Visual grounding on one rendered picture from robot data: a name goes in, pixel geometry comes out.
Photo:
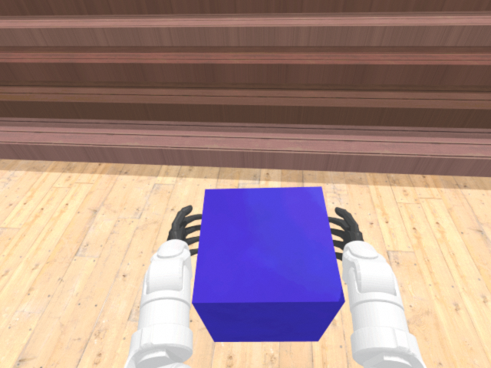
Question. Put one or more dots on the carton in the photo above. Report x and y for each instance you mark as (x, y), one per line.
(266, 269)

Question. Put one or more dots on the left robot forearm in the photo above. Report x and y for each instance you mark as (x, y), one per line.
(163, 335)

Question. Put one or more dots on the right robot forearm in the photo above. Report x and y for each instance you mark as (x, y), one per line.
(381, 338)

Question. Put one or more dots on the left robot hand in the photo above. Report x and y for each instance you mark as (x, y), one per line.
(178, 230)

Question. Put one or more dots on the right robot hand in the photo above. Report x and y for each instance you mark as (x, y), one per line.
(351, 231)

